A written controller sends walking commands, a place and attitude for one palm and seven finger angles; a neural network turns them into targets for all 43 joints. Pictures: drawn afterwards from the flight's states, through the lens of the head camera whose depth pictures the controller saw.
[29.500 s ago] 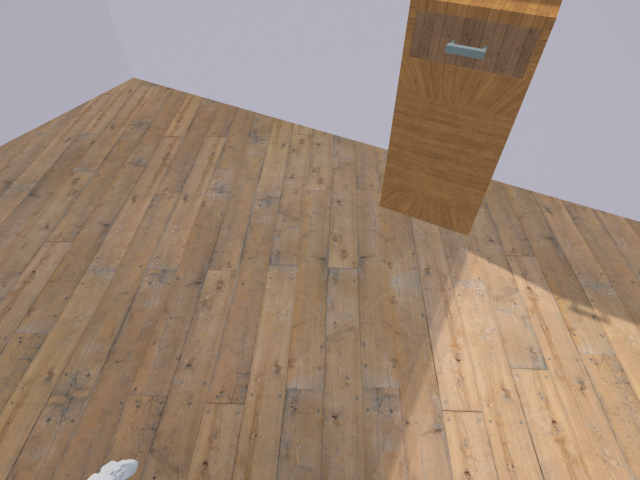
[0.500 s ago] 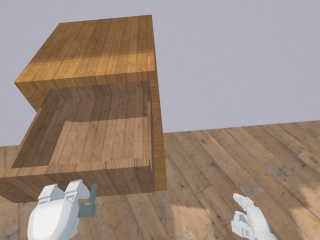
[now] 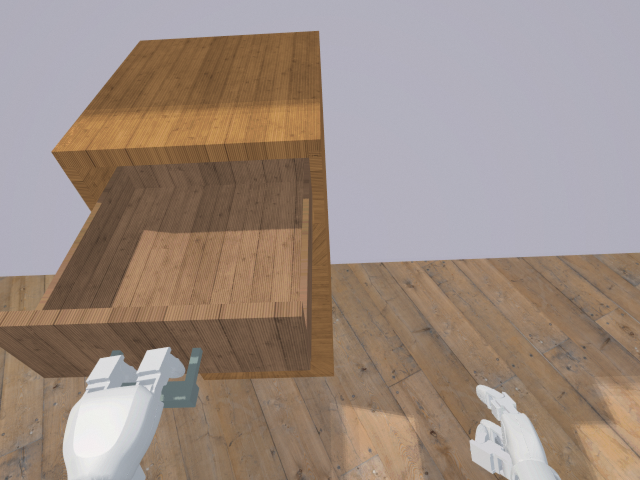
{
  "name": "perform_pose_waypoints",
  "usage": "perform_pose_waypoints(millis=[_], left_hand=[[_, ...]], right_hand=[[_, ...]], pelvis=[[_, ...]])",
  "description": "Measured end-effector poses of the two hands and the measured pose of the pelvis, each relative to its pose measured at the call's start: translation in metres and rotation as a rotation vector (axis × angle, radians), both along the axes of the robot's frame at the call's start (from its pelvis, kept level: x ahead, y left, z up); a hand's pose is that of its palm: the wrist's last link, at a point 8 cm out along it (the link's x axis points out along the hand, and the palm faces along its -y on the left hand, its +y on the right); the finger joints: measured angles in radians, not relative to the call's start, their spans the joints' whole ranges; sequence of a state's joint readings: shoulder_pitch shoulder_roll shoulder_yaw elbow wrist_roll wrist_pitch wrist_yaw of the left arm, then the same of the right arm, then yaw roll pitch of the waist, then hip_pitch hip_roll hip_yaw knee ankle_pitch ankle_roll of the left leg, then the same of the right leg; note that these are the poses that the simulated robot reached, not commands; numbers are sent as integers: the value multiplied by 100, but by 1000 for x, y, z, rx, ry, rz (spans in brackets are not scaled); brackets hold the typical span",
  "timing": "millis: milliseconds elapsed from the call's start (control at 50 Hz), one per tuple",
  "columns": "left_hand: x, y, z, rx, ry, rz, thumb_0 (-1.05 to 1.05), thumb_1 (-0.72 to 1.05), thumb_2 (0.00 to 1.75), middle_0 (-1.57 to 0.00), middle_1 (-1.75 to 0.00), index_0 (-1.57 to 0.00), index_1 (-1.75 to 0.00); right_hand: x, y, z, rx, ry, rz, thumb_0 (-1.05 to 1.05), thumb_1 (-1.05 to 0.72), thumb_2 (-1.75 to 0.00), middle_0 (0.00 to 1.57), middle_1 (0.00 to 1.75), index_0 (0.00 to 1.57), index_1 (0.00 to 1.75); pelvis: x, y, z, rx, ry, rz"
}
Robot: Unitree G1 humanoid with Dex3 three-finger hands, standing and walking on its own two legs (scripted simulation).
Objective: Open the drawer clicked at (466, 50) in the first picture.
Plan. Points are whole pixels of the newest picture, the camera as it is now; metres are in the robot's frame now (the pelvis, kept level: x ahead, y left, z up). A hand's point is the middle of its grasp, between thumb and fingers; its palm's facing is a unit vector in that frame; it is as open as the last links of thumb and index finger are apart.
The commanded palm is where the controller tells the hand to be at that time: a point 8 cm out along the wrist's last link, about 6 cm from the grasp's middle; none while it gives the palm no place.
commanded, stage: lift the hand off the handle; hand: left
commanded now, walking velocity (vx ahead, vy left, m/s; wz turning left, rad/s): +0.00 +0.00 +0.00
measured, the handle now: (150, 376) +0.21 +0.24 +0.04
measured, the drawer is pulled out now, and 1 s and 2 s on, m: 0.29 0.27 0.27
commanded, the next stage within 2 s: draw the hand back to the body in 1.48 s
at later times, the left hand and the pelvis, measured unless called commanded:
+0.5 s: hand (128, 401) +0.18 +0.24 +0.06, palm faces +0.07 -0.12 -0.99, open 13.7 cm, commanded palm +0.14 +0.24 +0.12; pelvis +0.00 +0.01 +0.01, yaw +0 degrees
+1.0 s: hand (98, 365) +0.18 +0.25 +0.13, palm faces +0.13 -0.12 -0.98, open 13.8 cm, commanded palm +0.14 +0.24 +0.19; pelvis +0.01 +0.02 +0.03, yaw +0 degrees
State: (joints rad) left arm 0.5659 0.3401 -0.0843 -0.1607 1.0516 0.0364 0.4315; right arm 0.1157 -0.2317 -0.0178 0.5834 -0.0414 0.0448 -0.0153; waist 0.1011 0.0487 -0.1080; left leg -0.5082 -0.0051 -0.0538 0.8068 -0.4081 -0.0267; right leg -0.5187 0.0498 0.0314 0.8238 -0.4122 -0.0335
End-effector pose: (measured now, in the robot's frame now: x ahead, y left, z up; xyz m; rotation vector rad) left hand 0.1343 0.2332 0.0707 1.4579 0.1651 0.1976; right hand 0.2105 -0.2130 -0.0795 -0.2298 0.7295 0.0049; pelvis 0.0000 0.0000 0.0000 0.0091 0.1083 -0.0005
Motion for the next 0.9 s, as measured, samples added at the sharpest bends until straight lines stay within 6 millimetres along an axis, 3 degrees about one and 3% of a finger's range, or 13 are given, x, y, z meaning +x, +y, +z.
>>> perform_pose_waypoints(millis=[260,360,580,820,900], left_hand=[[20,2,1,3,-9,16,0,-49,30,-34,-122,-32,-120],[26,4,17,1,-31,17,0,-48,30,-34,-121,-33,-120],[14,13,48,-24,-32,34,0,-49,30,-32,-120,-33,-120],[24,-2,82,-49,-96,-43,0,-49,30,-32,-120,-32,-120],[25,2,95,-29,-107,-34,0,-49,30,-32,-120,-32,-120]], right_hand=[[-17,6,-6,21,26,-49,1,-91,-90,21,30,20,30],[-14,10,0,32,7,-51,1,-91,-90,21,30,20,30],[8,21,20,39,-41,2,1,-91,-90,21,30,20,30],[25,47,31,99,-68,65,1,-91,-90,20,30,20,30],[26,52,33,124,-63,73,1,-91,-90,21,30,20,30]], pelvis=[[-6,2,3,1,-16,1],[-3,5,7,0,-32,-3],[3,13,16,-6,-71,3],[11,19,22,-13,-97,1],[14,18,25,-12,-108,-4]])
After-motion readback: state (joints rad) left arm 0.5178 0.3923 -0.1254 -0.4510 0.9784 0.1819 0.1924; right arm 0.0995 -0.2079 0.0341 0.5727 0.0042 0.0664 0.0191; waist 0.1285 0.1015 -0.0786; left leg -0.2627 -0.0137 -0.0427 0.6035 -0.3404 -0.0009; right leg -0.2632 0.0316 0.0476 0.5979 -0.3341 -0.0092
